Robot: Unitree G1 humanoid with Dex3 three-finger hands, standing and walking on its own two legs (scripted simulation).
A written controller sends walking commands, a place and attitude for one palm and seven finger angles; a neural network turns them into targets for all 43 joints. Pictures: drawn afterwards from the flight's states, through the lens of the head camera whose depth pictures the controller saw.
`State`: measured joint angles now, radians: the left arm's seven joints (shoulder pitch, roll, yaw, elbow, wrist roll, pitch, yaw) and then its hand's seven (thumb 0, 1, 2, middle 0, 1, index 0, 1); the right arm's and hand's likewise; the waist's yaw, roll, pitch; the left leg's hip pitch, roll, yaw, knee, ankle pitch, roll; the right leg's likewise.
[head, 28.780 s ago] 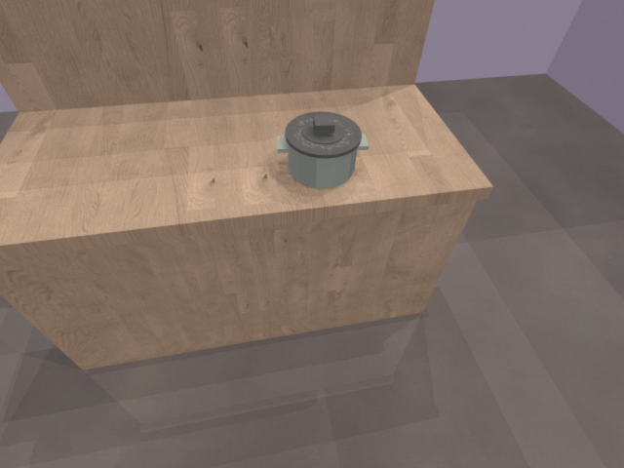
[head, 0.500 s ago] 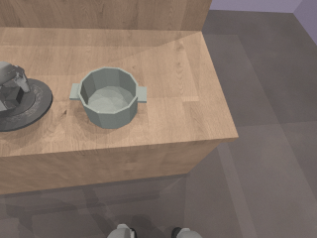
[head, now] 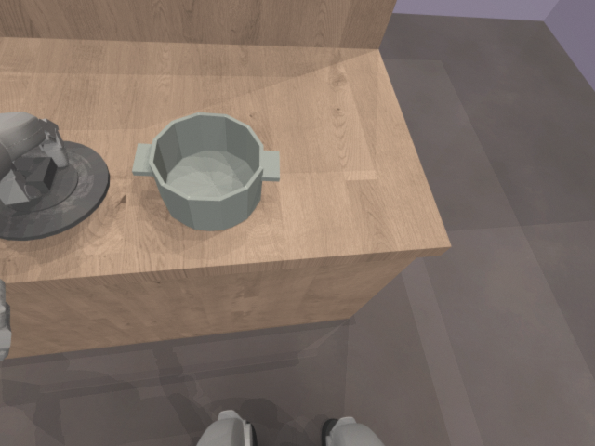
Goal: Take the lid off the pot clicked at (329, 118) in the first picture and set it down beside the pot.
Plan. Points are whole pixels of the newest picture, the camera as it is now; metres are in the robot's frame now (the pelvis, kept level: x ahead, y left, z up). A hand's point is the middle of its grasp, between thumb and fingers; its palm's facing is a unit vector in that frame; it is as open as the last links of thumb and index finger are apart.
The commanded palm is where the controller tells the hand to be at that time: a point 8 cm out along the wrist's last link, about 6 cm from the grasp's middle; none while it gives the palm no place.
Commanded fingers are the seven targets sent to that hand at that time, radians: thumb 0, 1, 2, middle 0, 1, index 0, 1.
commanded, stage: lower the lid onto the table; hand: left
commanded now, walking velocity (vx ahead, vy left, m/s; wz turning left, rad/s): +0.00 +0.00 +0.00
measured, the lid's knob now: (32, 174) +0.49 +0.34 +0.00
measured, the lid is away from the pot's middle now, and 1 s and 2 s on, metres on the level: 0.24 0.26 0.26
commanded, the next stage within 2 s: open the fingers wide in 0.36 s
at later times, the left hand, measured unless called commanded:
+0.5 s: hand (25, 191) +0.46 +0.35 -0.01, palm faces -0.47 -0.16 -0.87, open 8.2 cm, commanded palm +0.49 +0.32 +0.04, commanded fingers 0.00 0.58 0.99 -0.67 -1.03 -0.69 -1.04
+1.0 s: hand (13, 213) +0.43 +0.35 -0.01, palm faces -0.45 -0.12 -0.88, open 8.2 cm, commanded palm +0.48 +0.32 +0.04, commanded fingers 0.00 0.23 0.65 -0.42 -0.98 -0.42 -0.98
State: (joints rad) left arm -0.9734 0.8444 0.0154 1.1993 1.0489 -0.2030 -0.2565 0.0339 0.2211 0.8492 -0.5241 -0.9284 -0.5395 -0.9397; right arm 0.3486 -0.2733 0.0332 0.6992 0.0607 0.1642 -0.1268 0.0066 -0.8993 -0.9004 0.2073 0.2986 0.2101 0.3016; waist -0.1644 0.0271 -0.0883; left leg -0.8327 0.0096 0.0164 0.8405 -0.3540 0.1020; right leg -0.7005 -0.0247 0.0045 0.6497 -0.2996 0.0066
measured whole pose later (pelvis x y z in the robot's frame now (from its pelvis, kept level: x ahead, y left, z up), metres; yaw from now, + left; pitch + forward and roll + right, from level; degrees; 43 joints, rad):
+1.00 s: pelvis -0.02 +0.02 -0.01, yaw +1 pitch +20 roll -8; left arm -0.93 0.78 -0.03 1.16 1.05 -0.16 -0.19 0.02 0.30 0.74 -0.51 -0.99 -0.49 -0.97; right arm 0.34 -0.28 0.03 0.67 0.06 0.16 -0.09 0.01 -0.90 -0.90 0.21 0.30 0.21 0.30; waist -0.14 0.03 -0.10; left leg -0.92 -0.01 0.00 0.93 -0.36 0.12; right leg -0.77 -0.02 0.01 0.74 -0.32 -0.03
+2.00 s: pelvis -0.01 +0.01 -0.01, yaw +1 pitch +19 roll -7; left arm -0.98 0.79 -0.02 1.18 1.05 -0.12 -0.23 0.00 0.03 0.56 -0.33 -0.91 -0.34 -0.91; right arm 0.36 -0.27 0.03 0.68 0.07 0.16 -0.09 0.01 -0.90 -0.90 0.21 0.30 0.21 0.30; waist -0.15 0.04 -0.11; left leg -0.88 0.00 0.00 0.90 -0.36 0.11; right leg -0.74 -0.01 0.02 0.71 -0.32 -0.01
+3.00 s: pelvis +0.01 +0.01 +0.02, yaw +2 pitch +13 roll -5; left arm -0.99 0.83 -0.03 1.11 0.99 -0.15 -0.38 0.00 0.03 0.56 -0.33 -0.91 -0.34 -0.91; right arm 0.35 -0.28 0.02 0.69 0.09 0.13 -0.10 0.01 -0.90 -0.90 0.21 0.30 0.21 0.30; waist -0.10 0.03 -0.08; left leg -0.62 -0.03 0.02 0.68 -0.30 0.11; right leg -0.49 -0.04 0.03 0.50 -0.25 0.00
